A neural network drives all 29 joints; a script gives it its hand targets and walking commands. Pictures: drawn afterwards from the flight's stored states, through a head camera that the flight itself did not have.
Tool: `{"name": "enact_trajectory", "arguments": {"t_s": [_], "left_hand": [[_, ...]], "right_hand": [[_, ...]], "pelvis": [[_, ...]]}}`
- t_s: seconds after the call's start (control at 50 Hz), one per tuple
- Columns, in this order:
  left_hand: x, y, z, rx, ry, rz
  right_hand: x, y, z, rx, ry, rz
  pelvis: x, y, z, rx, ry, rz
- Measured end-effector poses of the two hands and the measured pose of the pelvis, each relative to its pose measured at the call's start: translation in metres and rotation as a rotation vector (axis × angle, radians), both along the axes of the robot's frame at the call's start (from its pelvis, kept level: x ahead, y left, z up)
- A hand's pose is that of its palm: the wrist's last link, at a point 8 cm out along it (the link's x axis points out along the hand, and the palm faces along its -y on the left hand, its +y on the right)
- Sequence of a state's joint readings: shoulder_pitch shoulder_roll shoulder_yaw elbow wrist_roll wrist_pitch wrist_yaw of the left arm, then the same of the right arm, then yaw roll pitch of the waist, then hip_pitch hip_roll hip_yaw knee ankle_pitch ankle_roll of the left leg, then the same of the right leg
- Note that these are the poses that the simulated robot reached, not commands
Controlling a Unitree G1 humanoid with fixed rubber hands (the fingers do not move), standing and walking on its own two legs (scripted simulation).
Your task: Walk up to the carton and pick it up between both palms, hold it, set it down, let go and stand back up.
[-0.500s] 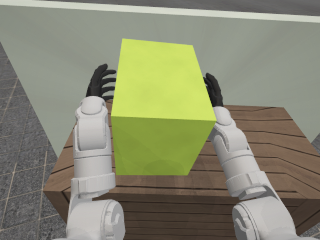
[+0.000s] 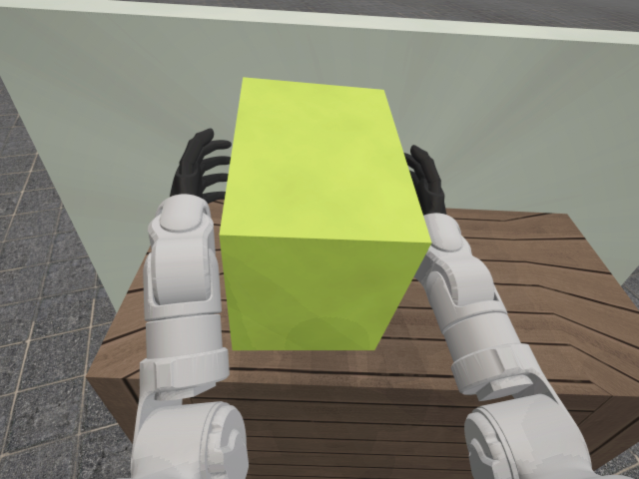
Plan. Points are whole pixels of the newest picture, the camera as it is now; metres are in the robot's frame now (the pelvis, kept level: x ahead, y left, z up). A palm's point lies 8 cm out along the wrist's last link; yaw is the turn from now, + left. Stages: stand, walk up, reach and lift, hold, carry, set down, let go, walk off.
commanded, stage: hold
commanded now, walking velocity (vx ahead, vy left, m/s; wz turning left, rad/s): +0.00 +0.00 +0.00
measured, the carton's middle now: (310, 216) +0.38 +0.00 +0.16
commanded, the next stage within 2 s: none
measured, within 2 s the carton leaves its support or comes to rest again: neither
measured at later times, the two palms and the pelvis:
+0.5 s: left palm (191, 193) +0.36 +0.14 +0.21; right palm (424, 209) +0.36 -0.13 +0.19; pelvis +0.01 +0.00 +0.00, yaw +0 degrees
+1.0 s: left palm (189, 196) +0.36 +0.14 +0.21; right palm (425, 211) +0.35 -0.13 +0.19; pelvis +0.00 +0.00 +0.00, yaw +0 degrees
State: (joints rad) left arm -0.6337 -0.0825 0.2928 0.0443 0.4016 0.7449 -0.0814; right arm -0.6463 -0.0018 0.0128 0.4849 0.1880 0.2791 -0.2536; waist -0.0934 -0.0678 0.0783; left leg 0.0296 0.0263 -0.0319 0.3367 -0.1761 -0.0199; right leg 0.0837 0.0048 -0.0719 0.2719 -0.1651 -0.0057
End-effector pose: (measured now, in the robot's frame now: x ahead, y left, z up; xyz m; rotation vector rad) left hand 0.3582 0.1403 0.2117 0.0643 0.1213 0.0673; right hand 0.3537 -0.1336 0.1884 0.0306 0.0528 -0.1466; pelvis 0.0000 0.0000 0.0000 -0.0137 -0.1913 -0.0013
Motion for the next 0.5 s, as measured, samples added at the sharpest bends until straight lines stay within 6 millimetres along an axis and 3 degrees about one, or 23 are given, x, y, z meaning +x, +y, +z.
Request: {"name": "enact_trajectory", "arguments": {"t_s": [0.5], "left_hand": [[0.0055, 0.0005, 0.0027, 0.004, -0.01, -0.003]], "right_hand": [[0.0047, 0.0008, 0.0007, 0.014, -0.011, -0.003]], "pelvis": [[0.006, 0.0031, 0.0005, -0.001, 0.01, -0.003]]}}
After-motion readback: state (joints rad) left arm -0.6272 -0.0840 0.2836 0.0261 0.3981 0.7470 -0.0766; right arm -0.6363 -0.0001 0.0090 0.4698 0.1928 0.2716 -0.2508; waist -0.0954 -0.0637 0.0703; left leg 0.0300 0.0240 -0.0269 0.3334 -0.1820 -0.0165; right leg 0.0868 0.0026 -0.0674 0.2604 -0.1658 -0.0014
